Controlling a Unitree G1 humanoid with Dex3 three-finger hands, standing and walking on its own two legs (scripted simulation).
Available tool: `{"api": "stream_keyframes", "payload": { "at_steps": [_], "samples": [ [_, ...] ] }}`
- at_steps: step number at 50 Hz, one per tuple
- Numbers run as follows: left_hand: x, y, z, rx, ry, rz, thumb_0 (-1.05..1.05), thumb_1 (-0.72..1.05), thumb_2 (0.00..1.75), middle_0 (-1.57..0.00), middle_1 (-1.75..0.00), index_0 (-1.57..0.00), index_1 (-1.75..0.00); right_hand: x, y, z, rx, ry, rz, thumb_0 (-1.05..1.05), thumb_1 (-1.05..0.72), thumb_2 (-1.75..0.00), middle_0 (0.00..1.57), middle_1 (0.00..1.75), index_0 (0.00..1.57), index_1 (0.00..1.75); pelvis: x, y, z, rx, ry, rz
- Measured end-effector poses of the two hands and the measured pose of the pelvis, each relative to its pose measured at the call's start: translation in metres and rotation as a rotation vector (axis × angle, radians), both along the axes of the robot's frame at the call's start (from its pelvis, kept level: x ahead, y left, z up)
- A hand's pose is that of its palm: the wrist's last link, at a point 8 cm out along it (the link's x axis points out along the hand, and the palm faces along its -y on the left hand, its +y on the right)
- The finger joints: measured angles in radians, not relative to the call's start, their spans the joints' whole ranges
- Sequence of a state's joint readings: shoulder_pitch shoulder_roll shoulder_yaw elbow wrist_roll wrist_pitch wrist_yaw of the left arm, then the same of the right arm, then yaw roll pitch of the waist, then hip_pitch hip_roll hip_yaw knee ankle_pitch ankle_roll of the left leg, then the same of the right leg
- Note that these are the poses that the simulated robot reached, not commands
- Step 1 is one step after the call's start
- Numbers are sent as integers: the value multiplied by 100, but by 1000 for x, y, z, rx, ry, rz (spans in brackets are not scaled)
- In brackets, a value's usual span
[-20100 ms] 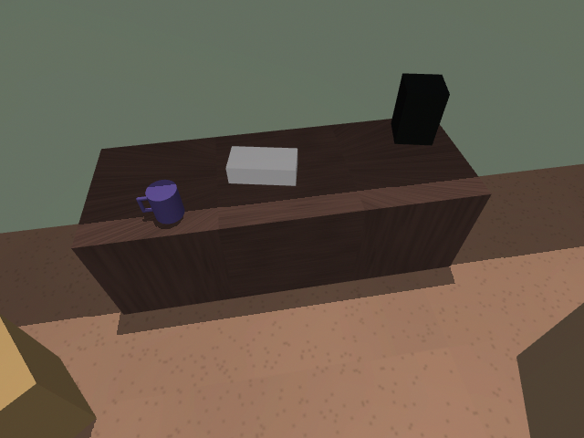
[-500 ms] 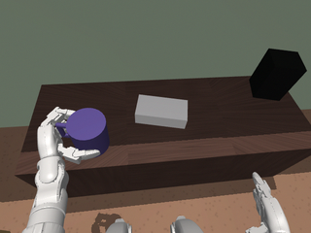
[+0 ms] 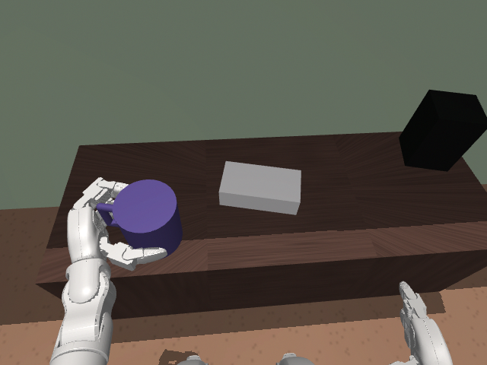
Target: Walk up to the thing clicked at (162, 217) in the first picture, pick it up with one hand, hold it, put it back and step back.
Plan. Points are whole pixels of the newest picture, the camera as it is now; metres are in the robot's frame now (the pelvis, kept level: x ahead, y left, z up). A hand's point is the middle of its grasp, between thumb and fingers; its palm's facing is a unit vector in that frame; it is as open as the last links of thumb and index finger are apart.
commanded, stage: hold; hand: left
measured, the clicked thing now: (140, 219) +0.34 +0.16 +0.05
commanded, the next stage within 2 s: none
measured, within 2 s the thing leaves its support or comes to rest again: neither
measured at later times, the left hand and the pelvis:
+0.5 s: hand (128, 223) +0.33 +0.17 +0.06, palm faces +0.23 -0.97 -0.02, open 11.6 cm; pelvis +0.00 +0.00 +0.01, yaw +0 degrees
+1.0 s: hand (128, 230) +0.32 +0.17 +0.06, palm faces +0.24 -0.97 -0.03, open 11.6 cm; pelvis +0.00 +0.00 +0.01, yaw +0 degrees
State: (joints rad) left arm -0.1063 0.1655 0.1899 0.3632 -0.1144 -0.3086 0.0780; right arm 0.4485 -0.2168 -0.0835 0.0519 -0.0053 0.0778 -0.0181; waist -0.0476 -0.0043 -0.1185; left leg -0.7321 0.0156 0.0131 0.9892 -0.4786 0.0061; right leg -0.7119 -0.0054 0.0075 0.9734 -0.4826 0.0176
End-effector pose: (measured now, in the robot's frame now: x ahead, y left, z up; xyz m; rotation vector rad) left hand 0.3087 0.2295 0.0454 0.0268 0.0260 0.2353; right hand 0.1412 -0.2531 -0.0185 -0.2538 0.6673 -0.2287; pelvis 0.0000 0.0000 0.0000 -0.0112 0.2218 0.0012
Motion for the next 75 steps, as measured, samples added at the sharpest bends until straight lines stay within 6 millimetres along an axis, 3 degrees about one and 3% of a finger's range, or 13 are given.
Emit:
{"api": "stream_keyframes", "payload": {
  "at_steps": [35,48,60,69,75],
  "samples": [
    [-21,-12,27,-4,0,2,-3,-61,58,-74,-117,-77,-119,4,0,-3,35,-7,-18,-1,51,-6,6,6,5,5,2,-3,10,5,-47,2],
    [-24,-10,17,-14,26,15,-3,-61,58,-74,-117,-77,-119,-5,-7,-9,24,27,-36,-1,51,-6,6,6,5,5,0,-5,9,7,-44,1],
    [-17,-5,32,-5,-16,13,-2,-61,58,-74,-117,-77,-119,5,-2,-5,37,-13,-26,-1,51,-6,6,6,5,5,0,-4,11,5,-55,5],
    [-23,-11,17,-12,40,-3,-2,-61,58,-74,-117,-77,-119,-6,-3,-13,39,37,-32,-1,51,-6,6,6,5,5,-2,-3,11,6,-49,1],
    [-21,-9,30,3,-10,8,-3,-61,58,-74,-117,-77,-119,1,-3,-8,29,6,-31,-1,50,-6,6,6,5,5,-2,-4,11,6,-55,1]
  ]
}}
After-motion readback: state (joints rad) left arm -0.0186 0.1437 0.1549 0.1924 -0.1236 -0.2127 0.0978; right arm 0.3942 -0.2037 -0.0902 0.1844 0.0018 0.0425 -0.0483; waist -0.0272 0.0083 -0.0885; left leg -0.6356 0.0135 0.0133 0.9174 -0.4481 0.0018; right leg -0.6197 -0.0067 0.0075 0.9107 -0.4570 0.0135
